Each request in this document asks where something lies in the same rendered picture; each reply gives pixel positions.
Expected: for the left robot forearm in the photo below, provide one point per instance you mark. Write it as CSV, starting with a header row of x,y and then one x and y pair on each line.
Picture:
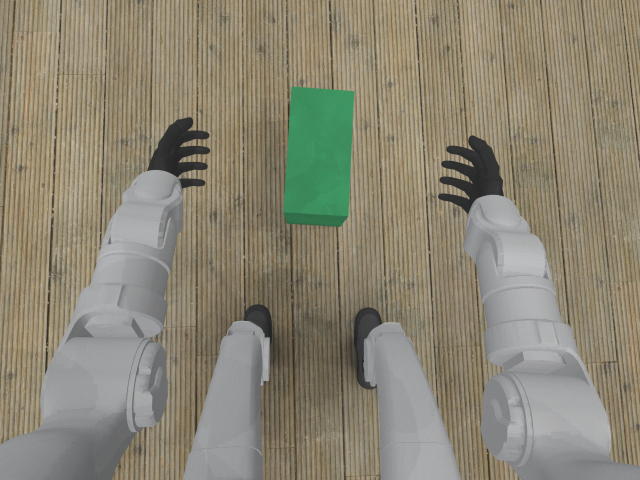
x,y
126,294

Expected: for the right robot foot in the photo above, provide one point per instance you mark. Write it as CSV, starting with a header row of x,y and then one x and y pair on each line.
x,y
366,320

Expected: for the carton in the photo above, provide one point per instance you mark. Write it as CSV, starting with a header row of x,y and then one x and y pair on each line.
x,y
318,166

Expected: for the right robot upper arm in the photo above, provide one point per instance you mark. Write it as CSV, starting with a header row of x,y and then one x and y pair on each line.
x,y
549,427

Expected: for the robot right hand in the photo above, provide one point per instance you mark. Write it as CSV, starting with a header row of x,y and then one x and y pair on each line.
x,y
484,175

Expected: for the right robot forearm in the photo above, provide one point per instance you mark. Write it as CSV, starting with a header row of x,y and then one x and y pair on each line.
x,y
525,330

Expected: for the robot left hand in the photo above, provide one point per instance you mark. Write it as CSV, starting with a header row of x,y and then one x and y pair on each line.
x,y
169,152

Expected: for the left robot upper arm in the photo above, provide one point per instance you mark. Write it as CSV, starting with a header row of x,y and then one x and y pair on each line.
x,y
100,392

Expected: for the right robot thigh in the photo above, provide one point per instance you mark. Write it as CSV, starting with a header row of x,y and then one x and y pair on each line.
x,y
414,444

